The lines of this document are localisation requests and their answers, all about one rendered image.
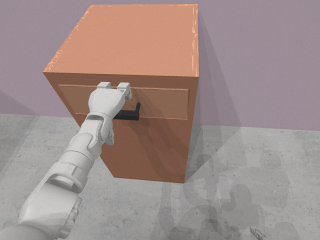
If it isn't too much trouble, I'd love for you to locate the drawer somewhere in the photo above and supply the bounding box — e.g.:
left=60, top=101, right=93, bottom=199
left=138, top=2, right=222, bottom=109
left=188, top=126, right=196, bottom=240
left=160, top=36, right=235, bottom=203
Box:
left=59, top=84, right=189, bottom=119

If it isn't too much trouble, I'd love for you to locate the cabinet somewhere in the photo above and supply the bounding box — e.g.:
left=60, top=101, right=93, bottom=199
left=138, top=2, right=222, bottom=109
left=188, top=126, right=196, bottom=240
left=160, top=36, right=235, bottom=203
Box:
left=43, top=4, right=199, bottom=184

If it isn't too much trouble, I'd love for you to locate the left robot forearm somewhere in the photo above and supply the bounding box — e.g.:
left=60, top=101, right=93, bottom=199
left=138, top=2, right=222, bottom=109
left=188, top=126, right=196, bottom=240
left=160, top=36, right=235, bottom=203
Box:
left=18, top=112, right=112, bottom=223

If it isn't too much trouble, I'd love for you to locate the robot left hand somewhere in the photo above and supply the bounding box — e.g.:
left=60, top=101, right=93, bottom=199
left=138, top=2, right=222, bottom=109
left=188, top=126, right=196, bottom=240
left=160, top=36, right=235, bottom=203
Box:
left=88, top=82, right=132, bottom=146

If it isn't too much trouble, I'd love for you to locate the robot right hand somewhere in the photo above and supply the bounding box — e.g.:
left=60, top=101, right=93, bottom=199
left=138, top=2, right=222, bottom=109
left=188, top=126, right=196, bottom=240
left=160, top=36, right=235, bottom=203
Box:
left=250, top=226, right=276, bottom=240

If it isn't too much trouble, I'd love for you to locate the handle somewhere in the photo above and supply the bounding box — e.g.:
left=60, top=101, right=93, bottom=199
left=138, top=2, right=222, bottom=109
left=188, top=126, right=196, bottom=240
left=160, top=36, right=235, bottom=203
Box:
left=113, top=102, right=141, bottom=121

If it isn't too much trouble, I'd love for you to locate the left robot upper arm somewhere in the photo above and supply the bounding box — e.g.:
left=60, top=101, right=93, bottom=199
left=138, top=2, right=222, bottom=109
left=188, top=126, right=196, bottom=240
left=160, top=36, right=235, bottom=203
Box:
left=0, top=182, right=82, bottom=240

